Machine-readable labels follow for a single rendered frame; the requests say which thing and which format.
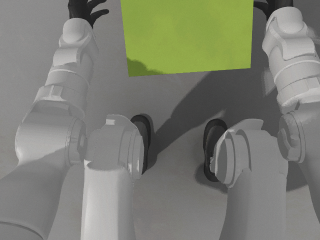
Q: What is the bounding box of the right robot hand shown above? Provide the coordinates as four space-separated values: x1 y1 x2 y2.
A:
253 0 294 21

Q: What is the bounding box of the robot right forearm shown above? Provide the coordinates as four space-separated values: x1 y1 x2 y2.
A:
262 6 320 115

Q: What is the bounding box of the carton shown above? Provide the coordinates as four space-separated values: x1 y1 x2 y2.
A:
120 0 254 77

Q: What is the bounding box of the robot left forearm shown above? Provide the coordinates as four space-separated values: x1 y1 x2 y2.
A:
15 18 100 158

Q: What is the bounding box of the left robot hand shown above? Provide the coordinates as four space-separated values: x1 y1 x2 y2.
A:
68 0 109 29

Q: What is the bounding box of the robot right upper arm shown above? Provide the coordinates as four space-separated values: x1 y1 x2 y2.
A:
277 107 320 223

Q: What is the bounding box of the robot left upper arm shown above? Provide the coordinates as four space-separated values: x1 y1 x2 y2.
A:
0 112 88 240

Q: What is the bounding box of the robot left shin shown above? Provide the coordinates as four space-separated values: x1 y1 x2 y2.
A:
84 114 141 168

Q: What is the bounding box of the robot shin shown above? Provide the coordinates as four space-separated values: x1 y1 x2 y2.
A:
209 119 289 181
84 114 141 168

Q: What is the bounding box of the robot right shin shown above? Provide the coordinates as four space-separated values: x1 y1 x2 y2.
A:
209 119 289 181

